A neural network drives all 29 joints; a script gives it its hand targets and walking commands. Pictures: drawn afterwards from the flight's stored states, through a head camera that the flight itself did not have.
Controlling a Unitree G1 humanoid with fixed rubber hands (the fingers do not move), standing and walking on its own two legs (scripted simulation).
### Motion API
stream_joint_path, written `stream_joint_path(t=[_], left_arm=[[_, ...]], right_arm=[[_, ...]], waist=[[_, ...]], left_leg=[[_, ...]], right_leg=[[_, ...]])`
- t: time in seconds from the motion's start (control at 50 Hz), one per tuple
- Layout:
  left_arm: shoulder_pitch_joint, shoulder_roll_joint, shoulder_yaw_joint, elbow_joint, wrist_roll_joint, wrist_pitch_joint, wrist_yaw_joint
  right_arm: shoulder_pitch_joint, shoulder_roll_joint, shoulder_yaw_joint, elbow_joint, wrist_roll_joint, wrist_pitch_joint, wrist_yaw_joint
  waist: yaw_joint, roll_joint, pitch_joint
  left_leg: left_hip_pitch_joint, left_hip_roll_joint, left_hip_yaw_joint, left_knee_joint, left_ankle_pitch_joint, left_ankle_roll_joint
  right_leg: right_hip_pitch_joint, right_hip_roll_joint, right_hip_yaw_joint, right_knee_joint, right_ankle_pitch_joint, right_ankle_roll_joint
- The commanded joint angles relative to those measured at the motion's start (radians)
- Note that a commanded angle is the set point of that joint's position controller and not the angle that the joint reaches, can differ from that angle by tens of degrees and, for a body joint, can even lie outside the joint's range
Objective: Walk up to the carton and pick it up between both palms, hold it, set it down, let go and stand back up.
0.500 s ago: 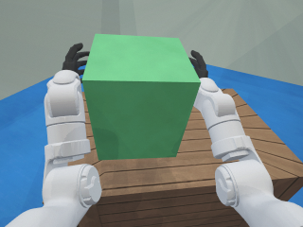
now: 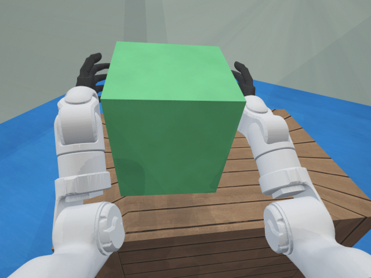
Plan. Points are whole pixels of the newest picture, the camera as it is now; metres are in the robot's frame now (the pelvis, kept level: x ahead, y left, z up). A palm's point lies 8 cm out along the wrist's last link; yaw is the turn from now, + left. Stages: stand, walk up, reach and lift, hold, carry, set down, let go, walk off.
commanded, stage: hold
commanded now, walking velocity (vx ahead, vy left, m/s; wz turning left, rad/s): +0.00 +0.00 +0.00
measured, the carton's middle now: (169, 122) +0.37 +0.01 +0.21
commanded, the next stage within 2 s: set down in 0.08 s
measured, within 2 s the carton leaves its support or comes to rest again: neither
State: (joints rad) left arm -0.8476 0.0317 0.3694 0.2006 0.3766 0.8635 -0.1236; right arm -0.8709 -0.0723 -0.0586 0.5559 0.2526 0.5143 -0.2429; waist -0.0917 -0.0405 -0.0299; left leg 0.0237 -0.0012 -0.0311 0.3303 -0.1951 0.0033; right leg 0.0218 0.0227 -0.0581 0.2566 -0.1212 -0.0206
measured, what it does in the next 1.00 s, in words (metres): stands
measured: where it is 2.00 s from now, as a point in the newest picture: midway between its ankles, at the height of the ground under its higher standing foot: outside the picture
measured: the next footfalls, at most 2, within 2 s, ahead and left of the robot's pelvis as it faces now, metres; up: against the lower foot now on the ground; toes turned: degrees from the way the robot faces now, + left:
none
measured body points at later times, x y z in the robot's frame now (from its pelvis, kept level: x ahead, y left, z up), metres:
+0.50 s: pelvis +0.00 +0.00 +0.00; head -0.06 +0.03 +0.44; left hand +0.39 +0.17 +0.30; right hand +0.39 -0.13 +0.25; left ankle +0.00 +0.11 -0.75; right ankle +0.03 -0.10 -0.75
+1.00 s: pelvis +0.01 +0.02 +0.00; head -0.02 +0.07 +0.44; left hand +0.40 +0.17 +0.22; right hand +0.39 -0.13 +0.19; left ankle +0.00 +0.11 -0.75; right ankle +0.03 -0.10 -0.75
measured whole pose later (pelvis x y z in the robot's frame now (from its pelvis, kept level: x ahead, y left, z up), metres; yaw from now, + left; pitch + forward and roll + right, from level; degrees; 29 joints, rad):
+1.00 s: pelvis +0.01 +0.02 +0.00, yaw +1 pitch -11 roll -2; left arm -0.70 -0.04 0.28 0.17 0.38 0.56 -0.09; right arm -0.61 0.00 -0.11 0.55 0.09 0.04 -0.19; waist -0.08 -0.09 0.11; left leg 0.07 -0.02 -0.04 0.35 -0.22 0.03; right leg 0.10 0.00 -0.07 0.23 -0.13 0.01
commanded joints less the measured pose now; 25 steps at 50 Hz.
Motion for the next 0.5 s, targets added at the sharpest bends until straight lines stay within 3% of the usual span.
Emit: stream_joint_path(t=[0.0, 0.06, 0.08, 0.14, 0.2, 0.3, 0.48], left_arm=[[-0.543, -0.52, -0.381, -0.023, -0.17, -0.04, -0.14], [-0.539, -0.525, -0.393, -0.028, -0.176, -0.04, -0.141], [-0.582, -0.502, -0.383, -0.027, -0.171, -0.041, -0.142], [-0.596, -0.496, -0.378, -0.038, -0.175, -0.062, -0.141], [-0.59, -0.505, -0.389, -0.037, -0.172, -0.095, -0.138], [-0.556, -0.447, -0.294, 0.047, -0.098, -0.159, -0.171], [-0.396, -0.417, -0.249, 0.077, -0.028, -0.242, -0.193]], right_arm=[[-0.761, 0.549, 0.311, -0.256, 0.115, -0.04, 0.111], [-0.749, 0.544, 0.309, -0.257, 0.116, -0.039, 0.11], [-0.779, 0.537, 0.299, -0.232, 0.102, -0.037, 0.113], [-0.786, 0.554, 0.289, -0.247, 0.089, -0.062, 0.121], [-0.796, 0.549, 0.276, -0.269, 0.063, -0.112, 0.124], [-0.719, 0.501, 0.166, -0.16, -0.069, -0.222, 0.143], [-0.576, 0.428, 0.139, -0.169, -0.174, -0.424, 0.168]], waist=[[-0.008, 0.056, -0.255], [-0.018, 0.063, -0.257], [-0.001, 0.061, -0.244], [0.006, 0.054, -0.261], [-0.004, 0.064, -0.306], [-0.013, 0.04, -0.17], [-0.005, 0.031, -0.082]], left_leg=[[-0.117, -0.037, 0.056, -0.061, 0.18, -0.026], [-0.11, -0.036, 0.056, -0.059, 0.187, -0.032], [-0.118, -0.044, 0.05, -0.058, 0.155, -0.016], [-0.117, -0.042, 0.053, -0.062, 0.145, -0.003], [-0.065, -0.046, 0.051, -0.043, 0.204, -0.012], [-0.077, -0.039, 0.069, -0.101, 0.063, 0.006], [-0.012, -0.031, 0.095, -0.079, 0.175, 0.002]], right_leg=[[0.21, 0.034, -0.002, 0.015, 0.146, 0.048], [0.205, 0.035, -0.001, 0.014, 0.15, 0.047], [0.194, 0.032, -0.007, 0.004, 0.098, 0.053], [0.187, 0.028, -0.011, 0.005, 0.083, 0.056], [0.199, 0.029, -0.021, 0.006, 0.13, 0.054], [0.182, 0.006, -0.045, -0.023, 0.004, 0.052], [0.202, 0.005, -0.088, -0.032, 0.024, 0.047]])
